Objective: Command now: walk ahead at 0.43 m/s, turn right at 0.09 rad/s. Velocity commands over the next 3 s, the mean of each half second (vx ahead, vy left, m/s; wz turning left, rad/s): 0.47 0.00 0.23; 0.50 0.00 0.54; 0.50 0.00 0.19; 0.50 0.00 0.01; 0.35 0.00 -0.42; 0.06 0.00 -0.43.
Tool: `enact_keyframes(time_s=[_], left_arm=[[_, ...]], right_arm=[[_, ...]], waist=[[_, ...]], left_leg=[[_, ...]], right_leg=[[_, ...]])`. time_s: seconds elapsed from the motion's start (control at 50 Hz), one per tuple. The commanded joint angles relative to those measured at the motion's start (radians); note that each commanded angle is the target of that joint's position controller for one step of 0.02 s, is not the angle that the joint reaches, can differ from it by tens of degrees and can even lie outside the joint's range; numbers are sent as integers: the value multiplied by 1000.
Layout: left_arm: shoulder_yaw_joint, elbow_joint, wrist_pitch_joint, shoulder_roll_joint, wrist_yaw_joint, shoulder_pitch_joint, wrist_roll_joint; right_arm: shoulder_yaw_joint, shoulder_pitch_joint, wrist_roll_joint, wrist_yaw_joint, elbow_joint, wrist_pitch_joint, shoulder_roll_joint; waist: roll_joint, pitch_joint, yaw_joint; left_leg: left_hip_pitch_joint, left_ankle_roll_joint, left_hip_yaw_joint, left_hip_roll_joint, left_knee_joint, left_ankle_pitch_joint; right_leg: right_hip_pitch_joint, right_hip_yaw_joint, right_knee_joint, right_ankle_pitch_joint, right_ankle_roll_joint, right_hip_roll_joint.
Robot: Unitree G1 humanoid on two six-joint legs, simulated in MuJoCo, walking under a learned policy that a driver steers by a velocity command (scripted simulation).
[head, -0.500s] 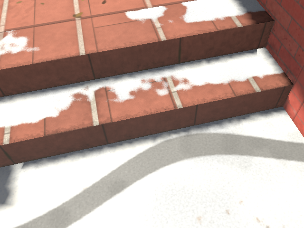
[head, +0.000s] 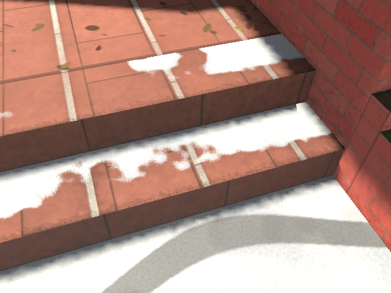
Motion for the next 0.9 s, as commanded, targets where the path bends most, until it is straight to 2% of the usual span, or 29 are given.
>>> enact_keyframes(time_s=[0.02, 0.04, 0.06, 0.08, 0.1, 0.12, 0.14, 0.16, 0.18, 0.2, 0.24, 0.32, 0.36, 0.4, 0.42, 0.44, 0.46, 0.48, 0.5, 0.52, 0.54, 0.58, 0.64, 0.68, 0.74, 0.8, 0.86, 0.88, 0.9], left_arm=[[-13, -94, -25, 3, -5, -82, 9], [-3, -135, -49, 53, -3, -89, -7], [14, -124, -64, 133, -7, -97, -15], [17, -116, -69, 138, -13, -106, -16], [16, -112, -71, 122, -13, -117, -3], [17, -120, -72, 115, -13, -141, 10], [16, -127, -72, 99, -15, -160, 16], [-5, -110, -35, 52, -46, -135, 125], [-7, -117, -17, 27, -58, -123, 120], [-12, -126, -8, 25, -63, -140, 101], [-20, -151, -1, 27, -63, -208, 75], [-32, -192, -3, 35, -51, -356, 55], [-29, -205, -11, 53, -42, -373, 47], [-20, -193, -23, 77, -31, -303, 42], [-11, -168, -31, 94, -21, -218, 39], [4, -126, -46, 124, -8, -79, 49], [23, -113, -58, 202, 11, 83, 76], [45, -114, -44, 293, 9, 88, 85], [31, -126, -30, 201, 5, 18, 69], [9, -141, -29, 117, 2, -59, 58], [-1, -138, -35, 78, 1, -92, 54], [-11, -115, -50, 49, 6, -84, 51], [-8, -80, -75, 52, 1, -25, 38], [-6, -66, -79, 54, 0, -8, 39], [-4, -50, -80, 63, 1, -5, 42], [3, -34, -86, 92, 3, 7, 38], [10, -10, -71, 118, 11, 41, 38], [11, -5, -62, 122, 13, 51, 41], [7, -5, -52, 118, 16, 55, 41]], right_arm=[[-51, 274, -17, -16, 24, -12, -206], [-67, 336, -23, -1, 43, -11, -262], [-43, 277, -16, 4, 19, -15, -178], [-30, 228, -17, 7, 0, -15, -135], [-22, 188, -23, 12, -15, -11, -124], [-15, 173, -23, 15, -20, -5, -112], [-8, 176, -24, 15, -19, 1, -99], [-9, 228, -56, 14, 20, 11, -97], [-12, 244, -50, 13, 31, 15, -105], [-14, 257, -40, 13, 42, 16, -101], [-12, 281, -33, 13, 55, 20, -91], [-18, 337, -37, 7, 70, 31, -108], [-23, 344, -39, 2, 71, 33, -120], [-29, 306, -41, -2, 61, 36, -135], [-31, 288, -39, -1, 56, 35, -139], [-28, 278, -33, 4, 53, 34, -126], [-15, 268, -25, 8, 16, 30, -74], [0, 370, 3, 2, -15, 37, 13], [-16, 364, -29, -4, 19, 55, -83], [-21, 310, -38, 6, 24, 61, -84], [-15, 274, -40, 14, 22, 64, -56], [-16, 246, -60, 27, 21, 82, -46], [-9, 172, -60, 44, -6, 100, -25], [-3, 100, -61, 57, -31, 104, -21], [14, -18, -61, 71, -76, 94, -7], [30, -122, -62, 80, -115, 89, -2], [29, -147, -70, 77, -133, 93, -28], [26, -119, -71, 69, -126, 99, -35], [21, -59, -76, 60, -111, 97, -46]], waist=[[175, -54, -147], [313, -44, -143], [185, 28, -131], [154, 67, -113], [120, 76, -97], [105, 95, -89], [106, 98, -83], [62, 89, -66], [94, 83, -49], [111, 77, -48], [126, 86, -60], [120, 104, -111], [121, 102, -108], [121, 84, -64], [113, 52, -25], [55, -24, 33], [-61, -165, 90], [-325, -240, 31], [-188, -136, -2], [-82, -6, -25], [-54, 53, -38], [-98, 81, -57], [-94, 71, -60], [-85, 85, -56], [-77, 108, -49], [-76, 122, -34], [-78, 109, -34], [-102, 77, -45], [-99, 32, -69]], left_leg=[[481, 123, -352, 252, -138, -185], [542, 243, -689, 392, -242, -391], [500, 241, -664, 377, -250, -469], [461, 202, -553, 320, -254, -410], [412, 185, -477, 275, -268, -310], [366, 180, -426, 252, -281, -197], [322, 174, -374, 223, -295, -98], [240, 155, -290, 165, -296, 114], [222, 156, -234, 138, -278, 264], [214, 157, -204, 122, -267, 342], [199, 154, -186, 108, -267, 379], [265, 161, -227, 127, -247, 342], [299, 155, -262, 154, -210, 377], [284, 130, -287, 168, -149, 429], [262, 115, -283, 150, -68, 510], [206, 95, -235, 86, 111, 512], [63, 77, -175, 7, 384, 279], [-232, 58, -69, -139, 627, -330], [-300, 78, -98, -59, 735, -314], [-297, 80, -101, -16, 733, -219], [-273, 71, -90, 17, 703, -156], [-231, 49, -71, 47, 666, -115], [-279, 37, -50, 57, 661, -53], [-335, 24, -36, 64, 624, 6], [-318, 8, 5, 59, 465, 109], [-217, 25, 65, 40, 264, 172], [-184, 69, 99, 10, 187, 95], [-148, 90, 121, -17, 203, 23], [-72, 113, 134, -56, 216, -9]], right_leg=[[-433, -17, 395, -129, -43, -41], [-669, -54, 605, -277, -28, 6], [-747, -2, 713, -216, -37, -71], [-760, -13, 734, -109, -41, -109], [-734, -41, 713, -33, -35, -138], [-713, -47, 667, 22, -25, -158], [-668, -59, 624, 64, -13, -167], [-561, -132, 633, 96, 15, -138], [-533, -155, 613, 109, 32, -126], [-521, -166, 582, 125, 46, -125], [-494, -178, 474, 172, 64, -120], [-453, -171, 265, 220, 66, -96], [-412, -153, 206, 205, 50, -92], [-279, -141, 144, 160, 26, -78], [-152, -149, 100, 137, 10, -56], [47, -131, 44, 155, -16, -75], [281, 79, 6, -34, -60, -291], [444, 501, -133, -221, -137, -519], [322, 551, -180, -354, -141, -500], [190, 401, -194, -311, -124, -454], [107, 256, -212, -138, -111, -405], [40, 64, -229, 102, -86, -340], [65, -57, -235, 314, -97, -339], [83, -125, -245, 389, -101, -336], [63, -237, -244, 487, -93, -309], [51, -309, -241, 526, -80, -301], [150, -337, -163, 697, -70, -332], [187, -353, -90, 818, -71, -341], [189, -373, 36, 991, -70, -340]])
Next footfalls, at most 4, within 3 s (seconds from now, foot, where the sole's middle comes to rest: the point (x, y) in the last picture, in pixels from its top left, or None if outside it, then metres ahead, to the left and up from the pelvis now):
0.44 right None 0.37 -0.07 -0.78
0.96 left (151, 289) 0.53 0.20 -0.78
1.56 right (150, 171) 0.90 0.24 -0.61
2.10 left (65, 94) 1.12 0.58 -0.44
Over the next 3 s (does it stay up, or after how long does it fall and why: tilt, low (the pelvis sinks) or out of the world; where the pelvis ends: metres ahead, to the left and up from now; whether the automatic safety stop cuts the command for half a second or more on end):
stays up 1.29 0.51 0.32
